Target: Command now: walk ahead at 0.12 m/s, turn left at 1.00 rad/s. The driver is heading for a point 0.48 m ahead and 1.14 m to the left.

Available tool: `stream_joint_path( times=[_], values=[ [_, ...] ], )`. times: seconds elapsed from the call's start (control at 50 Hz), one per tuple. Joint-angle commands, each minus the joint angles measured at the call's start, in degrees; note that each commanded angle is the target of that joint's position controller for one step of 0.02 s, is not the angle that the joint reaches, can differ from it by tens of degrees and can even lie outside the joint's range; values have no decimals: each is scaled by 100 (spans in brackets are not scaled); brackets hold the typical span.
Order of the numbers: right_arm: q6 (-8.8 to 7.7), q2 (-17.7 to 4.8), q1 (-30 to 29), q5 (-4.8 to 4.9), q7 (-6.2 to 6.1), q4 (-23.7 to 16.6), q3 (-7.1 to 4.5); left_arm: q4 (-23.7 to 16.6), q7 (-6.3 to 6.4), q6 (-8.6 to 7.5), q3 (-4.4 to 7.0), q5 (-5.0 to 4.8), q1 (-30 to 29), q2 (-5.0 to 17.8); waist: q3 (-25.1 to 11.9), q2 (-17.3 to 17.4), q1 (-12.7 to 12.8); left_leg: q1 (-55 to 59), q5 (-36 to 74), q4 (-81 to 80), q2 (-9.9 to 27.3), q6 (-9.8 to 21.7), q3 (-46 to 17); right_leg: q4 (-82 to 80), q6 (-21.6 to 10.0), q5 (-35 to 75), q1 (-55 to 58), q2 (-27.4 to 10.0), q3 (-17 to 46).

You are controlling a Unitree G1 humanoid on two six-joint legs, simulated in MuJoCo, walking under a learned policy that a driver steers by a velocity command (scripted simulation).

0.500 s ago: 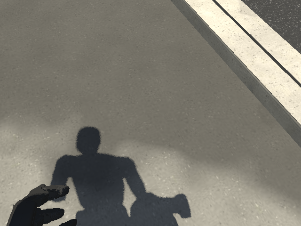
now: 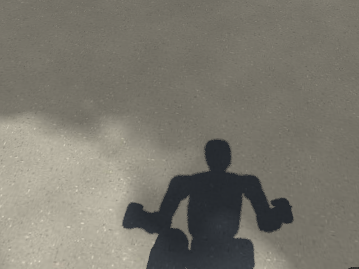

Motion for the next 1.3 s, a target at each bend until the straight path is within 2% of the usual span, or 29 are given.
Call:
stream_joint_path(
  times=[0.02,0.1,0.14,0.16,0.18,0.2,0.24,0.28,0.46,0.56,0.6,0.62,0.64,0.66,0.7,0.72,0.78,0.88,0.94,0.98,1.0,1.02,1.04,1.06,1.08,1.12,1.14,1.2,1.3],
  values=[
    [-39,-453,356,-1,86,-283,-145,-363,-19,-67,334,-101,-384,1054,-1562,-809,-154,762,273,-599,169,157,178,-1012,-1029,-455,795,-1695,953],
    [-82,-663,1064,65,264,227,-270,-251,-69,-146,435,-348,-587,1237,-1483,-1083,-590,2093,85,-1685,-58,672,848,-1275,-532,-2915,173,-1728,687],
    [-113,-612,2239,97,240,967,-327,-272,-52,-109,364,-281,-850,889,-1304,-338,-1087,3276,-57,-2559,-404,969,1163,1,-179,-3561,-494,-1254,106],
    [-194,-653,2792,133,190,1254,-372,-261,-104,-74,265,-235,-960,512,-777,754,-1335,3846,-578,-3277,-135,1375,208,2108,109,-3691,-1607,-745,-320],
    [-395,-845,2657,40,202,1085,-256,-458,-215,-128,58,-187,-1068,-142,-125,1691,-916,3893,-1000,-3430,779,1895,-2038,4307,261,-3444,-3531,-298,71],
    [-671,-1146,1987,-67,306,599,-282,-943,-286,-320,86,-398,-1397,168,-276,1494,-712,3567,-2747,-5010,1546,2709,-4594,4464,210,-3000,-4530,98,1193],
    [-906,-958,1274,-48,275,399,-200,-887,-324,-636,253,-378,-1473,879,-45,668,-423,3358,-2347,-5380,1539,2360,-4085,3968,128,-1522,-4299,-174,1507],
    [-856,-726,1266,-56,135,425,-90,-619,-316,-694,289,-185,-1244,895,-103,535,-280,3024,-1329,-5189,1066,2011,-3075,3222,356,-628,-3400,-208,1454],
    [-724,-297,2350,67,-138,772,28,-986,-562,-752,142,-332,-2363,250,-14,971,-777,2580,482,-4862,422,1610,-2132,1153,585,465,-1827,424,1106],
    [-623,-456,1874,34,-143,655,-65,-867,-462,-826,404,-444,-1223,803,-629,1398,-73,2542,3298,-3719,410,1340,-2335,659,356,-353,330,475,967],
    [-692,-98,1439,-325,-20,298,77,-435,-250,-687,523,-364,1711,1338,-3034,497,1192,704,2481,-247,-292,1039,-1822,1567,-53,-1709,4517,-860,2109],
    [-816,636,2485,159,17,33,256,-253,-371,-673,527,-134,1788,1670,-4061,-2906,326,-1020,-1159,1726,-882,779,-1495,-221,-946,-4280,5727,-2358,5889],
    [-824,-40,2012,404,-14,230,174,-412,-382,-665,378,-154,1317,945,-2861,-2537,494,-1709,-659,2255,-328,771,-1182,-752,-836,-4903,4970,-2262,5990],
    [-833,-374,1187,280,8,161,98,-327,-294,-606,321,-231,1119,631,-1808,-1732,706,-1910,-176,2237,-126,765,-820,-673,-697,-4020,4084,-2022,4712],
    [-828,-260,524,13,77,68,77,-29,-219,-528,276,-53,1037,534,-945,-332,474,-1317,193,1781,297,795,-631,-705,-648,-1823,2574,-1636,3172],
    [-764,-89,589,94,135,9,84,74,-184,-557,212,21,904,406,-754,-531,229,-1077,256,1672,478,811,-679,-795,-646,-1399,2118,-1583,2743],
    [-543,352,357,210,187,-240,201,316,-209,-597,131,-162,608,189,-207,-525,-48,-1462,74,1451,751,807,-517,-1151,-584,-608,1532,-1646,1725],
    [-607,228,-221,29,388,-496,286,413,-186,-647,236,-182,560,828,162,19,-165,-803,1685,-237,506,795,42,-1750,-471,469,968,-1225,78],
    [-703,-10,-541,-6,451,-566,187,578,-209,-627,310,-224,1159,1409,-27,-96,-245,419,1704,-1141,-322,1126,749,-1453,-491,3906,1476,-1353,-234],
    [-667,-588,574,69,430,-355,-108,622,-171,-518,329,-198,1134,1724,-878,-655,-1104,1876,962,-1356,-843,1433,969,405,-479,6382,1873,-1525,-298],
    [-586,-948,2053,93,350,99,-342,578,-143,-478,269,-214,855,1674,-1507,-537,-1927,3845,1488,-2075,-915,1637,892,2027,-340,6345,1142,-1362,-321],
    [-520,-1331,2693,135,246,485,-418,511,-115,-512,43,-91,1108,932,-1725,676,-1685,5579,1364,-1944,-144,1690,-572,4602,-51,548,-576,-655,-151],
    [-648,-1654,2239,6,292,271,-352,239,-202,-731,-197,-265,2020,296,-3016,2230,-615,6282,-860,-3501,1137,2584,-4266,6375,-52,-2654,-1909,202,885],
    [-774,-975,2158,-52,361,184,-229,287,-224,-887,-44,-472,1354,1044,-2908,1084,-1020,5944,-1519,-4201,1182,2381,-4634,6466,-187,-2153,-2237,-25,1599],
    [-882,-912,2035,-91,374,290,-188,47,-201,-939,-67,-597,771,930,-1845,713,-923,5092,-1033,-4500,1193,2288,-4212,6326,-196,-1960,-2586,-108,1486],
    [-1050,-565,1219,-170,403,343,-73,100,-141,-882,-142,-371,489,620,-934,-349,-333,3363,118,-4482,738,1993,-2872,5481,-235,-1318,-2103,-620,1521],
    [-1088,-333,962,-272,402,309,11,192,-204,-779,-141,-381,826,587,-854,59,-30,2855,428,-4540,635,2001,-2508,5342,-205,-1083,-1806,-773,1581],
    [-1137,32,1016,-108,331,497,127,252,-284,-543,-177,-264,692,396,-400,29,118,2148,1370,-4917,342,1898,-1533,4613,4,-898,-1820,-990,1341],
    [-1176,-117,1678,-89,114,766,104,-284,-451,-693,-380,-139,-1056,15,167,-130,-507,1642,2068,-5629,-76,1678,-409,1754,255,1766,-1429,-464,589]
  ],
)
Velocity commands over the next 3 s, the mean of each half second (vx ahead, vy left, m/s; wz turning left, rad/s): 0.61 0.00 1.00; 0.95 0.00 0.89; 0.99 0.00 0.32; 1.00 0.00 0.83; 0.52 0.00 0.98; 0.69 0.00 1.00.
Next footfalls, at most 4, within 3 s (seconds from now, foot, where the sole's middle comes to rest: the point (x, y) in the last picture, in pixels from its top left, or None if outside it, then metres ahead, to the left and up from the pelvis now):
0.16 left None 0.02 0.13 -0.77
0.58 right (169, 240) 0.48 0.05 -0.77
1.00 left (36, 209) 0.58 0.55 -0.77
1.48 right None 1.00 0.88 -0.77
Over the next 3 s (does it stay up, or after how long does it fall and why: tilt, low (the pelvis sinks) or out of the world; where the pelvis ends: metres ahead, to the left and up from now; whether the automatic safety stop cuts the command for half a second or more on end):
stays up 0.84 1.65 0.00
